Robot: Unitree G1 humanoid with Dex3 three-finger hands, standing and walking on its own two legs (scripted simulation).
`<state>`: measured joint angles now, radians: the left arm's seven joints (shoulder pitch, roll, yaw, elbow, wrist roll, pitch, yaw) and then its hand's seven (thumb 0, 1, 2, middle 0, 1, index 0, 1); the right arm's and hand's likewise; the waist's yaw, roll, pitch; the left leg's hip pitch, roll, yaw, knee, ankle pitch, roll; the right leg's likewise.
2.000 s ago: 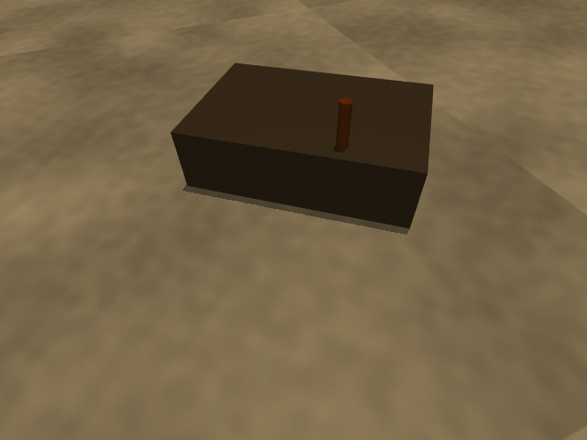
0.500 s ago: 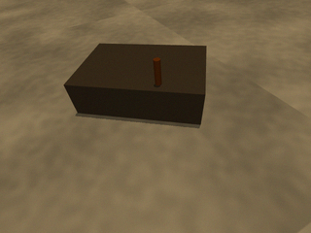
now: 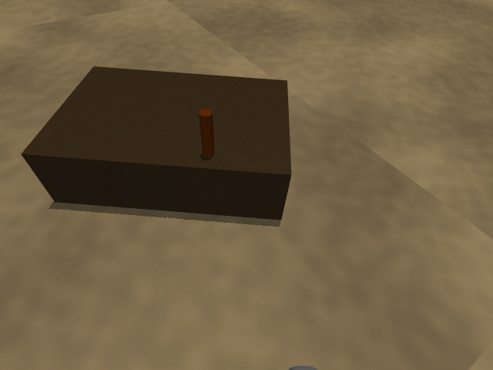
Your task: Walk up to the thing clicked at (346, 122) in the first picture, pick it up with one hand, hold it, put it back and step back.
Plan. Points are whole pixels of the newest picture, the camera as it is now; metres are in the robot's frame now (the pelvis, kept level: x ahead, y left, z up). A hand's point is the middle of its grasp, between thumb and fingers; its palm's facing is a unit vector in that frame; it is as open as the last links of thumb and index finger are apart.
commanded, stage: walk up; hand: left
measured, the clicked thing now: (207, 133) +1.06 +0.16 -0.33
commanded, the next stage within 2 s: none
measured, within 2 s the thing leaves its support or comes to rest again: neither
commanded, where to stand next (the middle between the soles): +0.66 -0.03 m, yaw +0 degrees
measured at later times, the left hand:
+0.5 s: hand (137, 306) +0.27 +0.22 -0.13, palm faces -0.04 -0.93 -0.38, open 7.4 cm
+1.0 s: hand (149, 217) +0.49 +0.25 -0.13, palm faces -0.10 -0.93 -0.36, open 7.4 cm
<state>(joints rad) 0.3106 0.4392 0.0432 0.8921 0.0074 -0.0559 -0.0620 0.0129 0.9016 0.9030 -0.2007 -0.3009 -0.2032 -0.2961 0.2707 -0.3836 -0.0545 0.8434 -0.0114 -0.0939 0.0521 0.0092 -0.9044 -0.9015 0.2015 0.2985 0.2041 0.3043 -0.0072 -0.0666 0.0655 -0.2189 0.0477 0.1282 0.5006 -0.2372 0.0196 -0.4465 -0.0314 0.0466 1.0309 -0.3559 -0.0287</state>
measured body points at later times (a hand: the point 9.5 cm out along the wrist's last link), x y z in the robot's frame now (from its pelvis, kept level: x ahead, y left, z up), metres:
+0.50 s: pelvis +0.21 -0.05 +0.00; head +0.23 -0.06 +0.45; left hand +0.27 +0.27 -0.10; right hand +0.28 -0.37 -0.12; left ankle +0.30 +0.10 -0.70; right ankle +0.21 -0.16 -0.74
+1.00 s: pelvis +0.40 -0.03 +0.00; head +0.42 -0.03 +0.45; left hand +0.49 +0.29 -0.11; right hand +0.43 -0.35 -0.11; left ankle +0.38 +0.09 -0.74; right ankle +0.52 -0.18 -0.71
